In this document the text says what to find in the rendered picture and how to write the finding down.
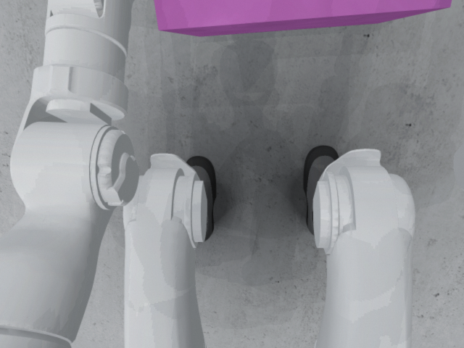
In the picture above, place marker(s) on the robot left forearm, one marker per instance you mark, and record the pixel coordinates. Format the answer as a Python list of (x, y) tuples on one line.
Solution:
[(83, 72)]

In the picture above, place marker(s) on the right robot foot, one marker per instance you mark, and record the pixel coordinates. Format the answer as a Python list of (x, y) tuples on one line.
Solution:
[(317, 160)]

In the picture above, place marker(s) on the left robot foot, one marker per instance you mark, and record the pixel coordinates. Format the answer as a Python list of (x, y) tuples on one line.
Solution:
[(206, 173)]

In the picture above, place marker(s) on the carton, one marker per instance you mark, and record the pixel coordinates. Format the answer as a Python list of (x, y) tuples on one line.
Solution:
[(225, 17)]

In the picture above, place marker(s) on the left robot upper arm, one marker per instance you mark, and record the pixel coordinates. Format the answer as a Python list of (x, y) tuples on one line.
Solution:
[(71, 177)]

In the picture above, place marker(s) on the robot foot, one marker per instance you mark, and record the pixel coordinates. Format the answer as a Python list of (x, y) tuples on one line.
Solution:
[(317, 160), (206, 173)]

